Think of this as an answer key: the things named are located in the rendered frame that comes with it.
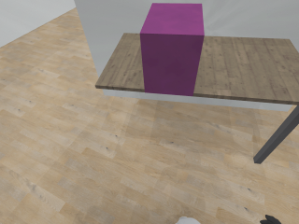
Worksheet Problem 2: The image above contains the robot right hand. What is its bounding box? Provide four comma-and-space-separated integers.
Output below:
260, 215, 281, 224

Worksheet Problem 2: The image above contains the table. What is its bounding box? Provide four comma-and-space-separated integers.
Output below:
94, 33, 299, 164

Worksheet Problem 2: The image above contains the carton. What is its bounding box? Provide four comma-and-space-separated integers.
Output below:
139, 3, 205, 97

